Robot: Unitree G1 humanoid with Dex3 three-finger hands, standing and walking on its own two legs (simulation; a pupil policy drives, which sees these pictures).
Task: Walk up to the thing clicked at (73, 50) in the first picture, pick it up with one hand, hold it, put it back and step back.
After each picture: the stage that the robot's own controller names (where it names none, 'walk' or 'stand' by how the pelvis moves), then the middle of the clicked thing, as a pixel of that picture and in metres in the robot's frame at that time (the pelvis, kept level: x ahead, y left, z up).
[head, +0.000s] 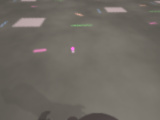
stand; (72, 50) +1.46 +0.42 -0.72
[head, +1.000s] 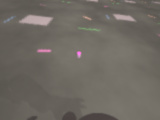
walk; (79, 55) +1.35 +0.18 -0.69
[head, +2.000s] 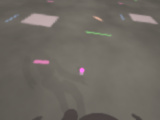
walk; (81, 71) +0.83 +0.10 -0.70
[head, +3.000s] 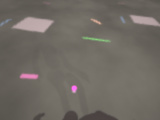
walk; (74, 89) +0.51 +0.17 -0.71
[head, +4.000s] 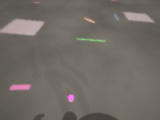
stand; (71, 98) +0.36 +0.18 -0.71
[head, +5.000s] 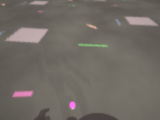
stand; (72, 105) +0.32 +0.19 -0.71
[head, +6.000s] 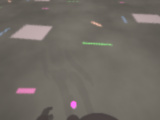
stand; (73, 105) +0.30 +0.19 -0.71
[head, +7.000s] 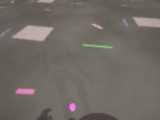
stand; (72, 107) +0.29 +0.19 -0.72
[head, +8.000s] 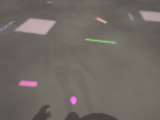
stand; (73, 100) +0.32 +0.19 -0.71
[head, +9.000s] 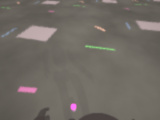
stand; (73, 107) +0.31 +0.17 -0.72
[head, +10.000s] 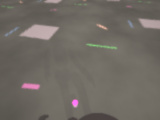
stand; (75, 103) +0.35 +0.17 -0.73
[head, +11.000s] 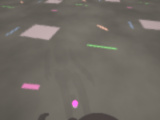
stand; (75, 104) +0.34 +0.16 -0.73
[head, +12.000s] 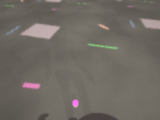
go down; (75, 103) +0.34 +0.16 -0.73
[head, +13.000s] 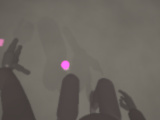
go down; (65, 65) +0.41 +0.20 -0.35
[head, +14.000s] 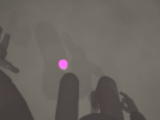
go down; (63, 65) +0.41 +0.21 -0.30
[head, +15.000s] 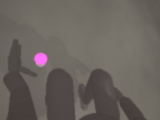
close in; (40, 60) +0.40 +0.25 -0.22
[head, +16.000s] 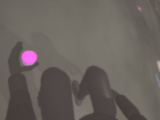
close; (29, 59) +0.40 +0.26 -0.22
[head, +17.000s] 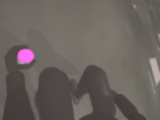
lift; (25, 58) +0.40 +0.26 -0.22
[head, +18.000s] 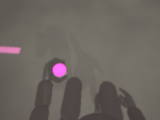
lift; (60, 72) +0.32 +0.21 -0.04
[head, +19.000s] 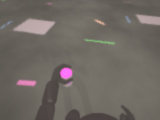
hold; (67, 77) +0.32 +0.17 +0.02
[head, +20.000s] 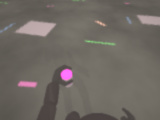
hold; (67, 78) +0.32 +0.17 +0.02
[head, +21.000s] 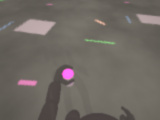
crouch; (68, 78) +0.32 +0.16 +0.01
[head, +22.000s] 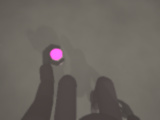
crouch; (57, 57) +0.44 +0.21 -0.08
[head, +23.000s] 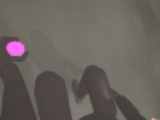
lower; (17, 52) +0.44 +0.30 -0.20
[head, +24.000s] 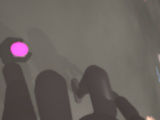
lower; (20, 52) +0.42 +0.28 -0.22
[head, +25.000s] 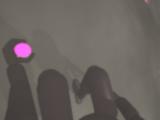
lower; (23, 53) +0.42 +0.28 -0.22
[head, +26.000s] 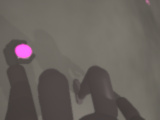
lower; (24, 54) +0.41 +0.29 -0.21
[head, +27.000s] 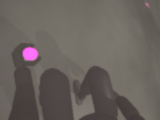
loosen; (30, 56) +0.40 +0.26 -0.21
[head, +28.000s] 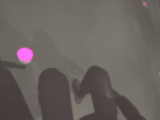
rise; (25, 56) +0.41 +0.28 -0.23
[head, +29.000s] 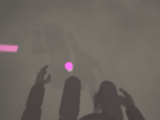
walk; (69, 67) +0.43 +0.21 -0.39
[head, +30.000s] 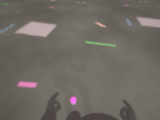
stand; (73, 101) +0.37 +0.17 -0.66
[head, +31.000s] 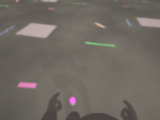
stand; (72, 101) +0.37 +0.18 -0.67
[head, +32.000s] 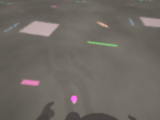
stand; (74, 99) +0.37 +0.18 -0.69
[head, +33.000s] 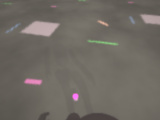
walk; (75, 97) +0.40 +0.17 -0.72
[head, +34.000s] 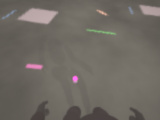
walk; (75, 79) +0.58 +0.19 -0.71
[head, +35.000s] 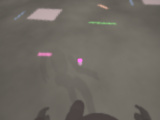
walk; (80, 62) +0.91 +0.24 -0.69
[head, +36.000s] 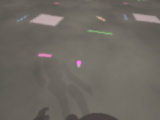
stand; (78, 64) +1.02 +0.20 -0.71
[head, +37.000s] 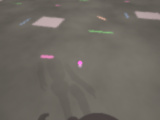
stand; (80, 64) +1.03 +0.20 -0.72
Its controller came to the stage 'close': yes
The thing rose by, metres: 0.72
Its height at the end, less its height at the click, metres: +0.00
